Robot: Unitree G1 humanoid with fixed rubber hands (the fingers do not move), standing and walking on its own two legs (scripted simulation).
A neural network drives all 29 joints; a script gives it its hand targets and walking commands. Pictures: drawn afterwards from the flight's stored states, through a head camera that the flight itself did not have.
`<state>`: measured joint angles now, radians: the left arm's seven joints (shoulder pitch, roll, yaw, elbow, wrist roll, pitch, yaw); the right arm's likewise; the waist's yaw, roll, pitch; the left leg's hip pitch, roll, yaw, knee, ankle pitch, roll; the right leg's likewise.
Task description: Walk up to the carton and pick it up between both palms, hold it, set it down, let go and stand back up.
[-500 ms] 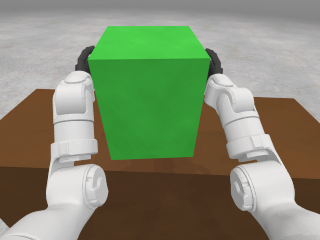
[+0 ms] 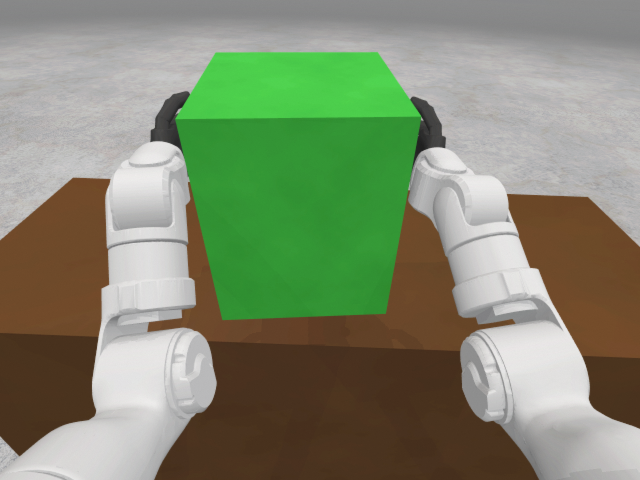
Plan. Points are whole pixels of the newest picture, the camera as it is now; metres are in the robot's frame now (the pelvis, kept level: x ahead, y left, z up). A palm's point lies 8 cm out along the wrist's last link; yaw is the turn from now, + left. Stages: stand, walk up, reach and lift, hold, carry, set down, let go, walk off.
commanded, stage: set down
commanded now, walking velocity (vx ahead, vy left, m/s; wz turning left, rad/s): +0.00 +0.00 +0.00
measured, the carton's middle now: (301, 183) +0.38 +0.01 +0.25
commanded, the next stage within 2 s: none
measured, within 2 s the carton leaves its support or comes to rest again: neither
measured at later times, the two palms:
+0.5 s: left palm (172, 175) +0.41 +0.17 +0.25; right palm (398, 203) +0.39 -0.12 +0.21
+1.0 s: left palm (181, 186) +0.42 +0.17 +0.23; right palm (398, 211) +0.40 -0.12 +0.20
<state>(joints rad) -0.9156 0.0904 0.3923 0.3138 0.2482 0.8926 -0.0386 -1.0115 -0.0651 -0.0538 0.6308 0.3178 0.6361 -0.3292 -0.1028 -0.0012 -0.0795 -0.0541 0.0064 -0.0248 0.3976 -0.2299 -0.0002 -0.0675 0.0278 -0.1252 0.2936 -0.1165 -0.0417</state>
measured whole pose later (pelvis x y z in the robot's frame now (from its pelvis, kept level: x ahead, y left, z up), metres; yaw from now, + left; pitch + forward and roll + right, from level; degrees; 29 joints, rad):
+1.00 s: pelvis +0.01 +0.02 +0.00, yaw +0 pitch -9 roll -2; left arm -0.89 0.01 0.35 0.45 0.35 0.56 0.00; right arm -0.85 0.04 -0.28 0.81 0.01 0.11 -0.14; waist -0.09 -0.07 0.07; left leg 0.03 -0.02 -0.02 0.36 -0.23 0.03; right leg 0.03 0.01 -0.12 0.23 -0.11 -0.01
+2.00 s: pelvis +0.02 +0.02 +0.00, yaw -1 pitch -2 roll -1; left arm -0.90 0.03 0.39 0.85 0.26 0.28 0.04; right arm -0.86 0.08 -0.49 0.96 -0.19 0.02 -0.11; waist -0.06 -0.04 -0.01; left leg -0.08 -0.01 0.00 0.34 -0.22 0.02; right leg -0.11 0.01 -0.10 0.24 -0.11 -0.02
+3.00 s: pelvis +0.03 +0.02 +0.00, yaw -2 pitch +2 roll -1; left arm -0.87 -0.01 0.48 0.93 0.30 0.13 0.03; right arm -0.79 0.13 -0.63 0.89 -0.37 -0.06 -0.05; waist -0.04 -0.02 -0.02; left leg -0.15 -0.02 0.01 0.33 -0.22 0.03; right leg -0.18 0.01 -0.09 0.24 -0.10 -0.01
